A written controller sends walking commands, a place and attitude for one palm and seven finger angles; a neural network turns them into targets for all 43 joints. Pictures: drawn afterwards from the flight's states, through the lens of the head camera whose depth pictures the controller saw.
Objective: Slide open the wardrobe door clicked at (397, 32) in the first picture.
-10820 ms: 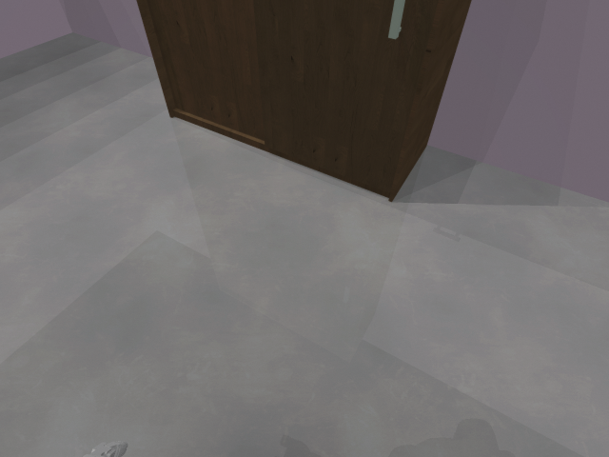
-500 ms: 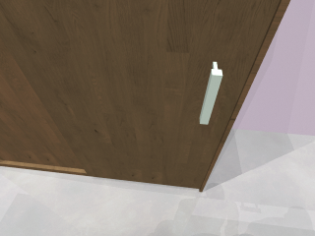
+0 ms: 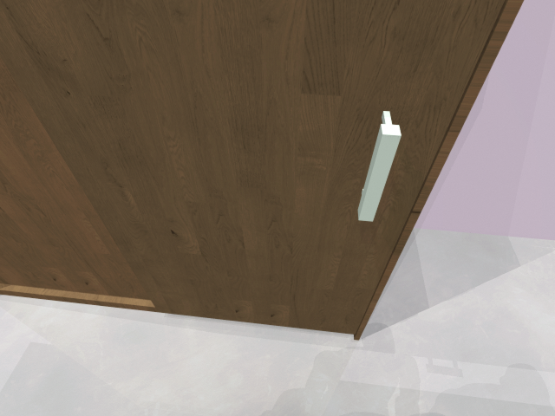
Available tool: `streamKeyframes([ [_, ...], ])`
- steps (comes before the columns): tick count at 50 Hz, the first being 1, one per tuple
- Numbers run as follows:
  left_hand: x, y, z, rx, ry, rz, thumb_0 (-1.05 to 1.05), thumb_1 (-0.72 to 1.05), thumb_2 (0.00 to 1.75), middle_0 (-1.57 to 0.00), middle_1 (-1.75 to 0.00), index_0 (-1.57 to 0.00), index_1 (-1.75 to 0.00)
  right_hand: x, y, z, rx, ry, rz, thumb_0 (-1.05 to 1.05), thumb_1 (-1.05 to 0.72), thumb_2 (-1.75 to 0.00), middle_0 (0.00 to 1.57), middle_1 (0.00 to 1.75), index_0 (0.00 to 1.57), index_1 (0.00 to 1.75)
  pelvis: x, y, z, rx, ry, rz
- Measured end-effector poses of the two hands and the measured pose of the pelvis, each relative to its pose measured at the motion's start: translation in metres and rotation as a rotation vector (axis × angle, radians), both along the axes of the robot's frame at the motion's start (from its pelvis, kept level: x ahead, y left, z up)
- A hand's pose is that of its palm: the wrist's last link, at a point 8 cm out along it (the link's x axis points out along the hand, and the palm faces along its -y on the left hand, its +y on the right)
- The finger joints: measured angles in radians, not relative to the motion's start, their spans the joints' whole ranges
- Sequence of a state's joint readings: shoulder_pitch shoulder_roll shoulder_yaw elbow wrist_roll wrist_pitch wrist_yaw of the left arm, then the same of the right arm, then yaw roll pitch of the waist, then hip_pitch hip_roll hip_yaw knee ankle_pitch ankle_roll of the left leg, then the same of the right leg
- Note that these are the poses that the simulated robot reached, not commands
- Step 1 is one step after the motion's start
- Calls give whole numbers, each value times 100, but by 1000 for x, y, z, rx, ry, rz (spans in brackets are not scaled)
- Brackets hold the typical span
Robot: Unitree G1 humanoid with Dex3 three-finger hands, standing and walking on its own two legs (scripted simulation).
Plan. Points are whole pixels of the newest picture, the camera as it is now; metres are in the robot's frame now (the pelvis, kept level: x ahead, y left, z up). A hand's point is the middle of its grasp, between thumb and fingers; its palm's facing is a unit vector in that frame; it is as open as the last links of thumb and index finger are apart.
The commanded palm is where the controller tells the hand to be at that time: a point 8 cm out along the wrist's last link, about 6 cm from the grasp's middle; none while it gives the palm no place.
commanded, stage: look again from close up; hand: right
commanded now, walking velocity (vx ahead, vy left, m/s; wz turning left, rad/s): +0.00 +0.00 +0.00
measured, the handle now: (375, 169) +0.50 -0.14 +0.09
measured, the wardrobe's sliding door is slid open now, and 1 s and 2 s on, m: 0.00 0.00 0.00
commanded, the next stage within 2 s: raise the hand with hooked fingers in 0.22 s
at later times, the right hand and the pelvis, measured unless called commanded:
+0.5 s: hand out of the picture +0.15 -0.19 -0.05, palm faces +0.27 +0.94 -0.20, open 7.4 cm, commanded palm +0.10 -0.21 -0.05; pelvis -0.01 +0.01 -0.02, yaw -3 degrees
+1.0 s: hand (430, 393) +0.17 -0.18 +0.00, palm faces +0.07 +0.99 -0.08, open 10.2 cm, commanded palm +0.14 -0.24 +0.01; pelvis -0.02 +0.04 -0.07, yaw -4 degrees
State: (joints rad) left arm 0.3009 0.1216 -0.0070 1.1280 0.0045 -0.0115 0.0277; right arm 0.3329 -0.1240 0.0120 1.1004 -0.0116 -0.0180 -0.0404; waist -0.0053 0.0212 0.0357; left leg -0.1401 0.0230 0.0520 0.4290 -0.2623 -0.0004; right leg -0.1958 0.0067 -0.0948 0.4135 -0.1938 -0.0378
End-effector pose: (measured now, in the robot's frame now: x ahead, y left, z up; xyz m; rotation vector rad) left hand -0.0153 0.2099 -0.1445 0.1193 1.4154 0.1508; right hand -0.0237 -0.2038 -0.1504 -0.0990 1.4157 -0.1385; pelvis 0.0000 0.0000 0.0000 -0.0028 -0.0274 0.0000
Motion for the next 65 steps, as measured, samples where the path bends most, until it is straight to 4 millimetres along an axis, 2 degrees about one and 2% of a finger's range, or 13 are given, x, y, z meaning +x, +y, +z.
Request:
streamKeyframes([
  [17,2,8,-1,-3,4,-8,0,92,90,-20,-30,-19,-30,-1,4,2,-15,7,1,0,-91,-90,20,30,20,30,1,6,0,5,5,-1],
  [18,5,10,-1,6,-23,-10,1,92,90,-20,-30,-20,-30,9,3,6,-13,-42,-39,1,-91,-90,20,30,20,30,0,6,-1,8,6,-5],
  [23,54,36,12,78,-378,-21,2,93,90,-21,-30,-20,-30,99,-33,84,-191,-622,-94,6,-95,-88,21,32,20,32,-2,7,-10,-4,16,-36],
  [26,98,51,21,112,-576,-65,2,92,90,-21,-30,-20,-30,158,-26,134,-172,-1002,-50,5,-90,-87,21,35,20,34,-8,8,-19,0,52,-49],
  [29,142,63,34,137,-740,-105,1,92,90,-21,-30,-20,-30,195,-7,158,-55,-1324,5,3,-83,-85,21,38,20,38,-13,13,-34,-4,118,-31],
  [31,168,68,43,143,-824,-131,1,91,90,-20,-30,-20,-30,200,6,157,32,-1454,64,2,-78,-83,21,40,21,40,-15,17,-46,-7,148,-20],
  [34,200,70,55,149,-912,-163,1,91,90,-20,-30,-19,-30,188,13,138,88,-1452,111,1,-70,-80,22,45,21,44,-17,24,-60,-12,168,-12],
  [37,223,65,61,144,-958,-196,1,91,90,-20,-30,-19,-30,161,7,118,65,-1339,59,1,-62,-77,23,49,22,49,-16,30,-67,-6,173,-20],
  [40,235,55,58,123,-966,-230,1,91,90,-20,-30,-19,-30,136,-8,116,-34,-1292,-7,1,-54,-74,24,53,23,53,-15,35,-70,10,177,-37],
  [44,232,40,39,80,-918,-278,1,91,90,-20,-30,-19,-30,129,-25,137,-128,-1399,0,2,-44,-70,24,59,23,59,-17,40,-74,34,187,-63],
  [51,187,31,5,23,-757,-210,1,90,90,-21,-30,-20,-30,175,-28,158,0,-1409,142,1,-28,-64,25,70,24,69,-19,40,-66,40,181,-64],
  [58,143,50,10,84,-672,-92,1,90,90,-21,-30,-20,-30,195,-48,175,-21,-1358,91,1,-12,-57,26,80,26,80,-9,31,-48,18,164,-35],
  [65,139,67,27,170,-674,-104,1,90,90,-21,-30,-20,-30,200,-64,185,-26,-1397,97,0,4,-50,27,91,27,90,-7,18,-41,22,150,-31],
])
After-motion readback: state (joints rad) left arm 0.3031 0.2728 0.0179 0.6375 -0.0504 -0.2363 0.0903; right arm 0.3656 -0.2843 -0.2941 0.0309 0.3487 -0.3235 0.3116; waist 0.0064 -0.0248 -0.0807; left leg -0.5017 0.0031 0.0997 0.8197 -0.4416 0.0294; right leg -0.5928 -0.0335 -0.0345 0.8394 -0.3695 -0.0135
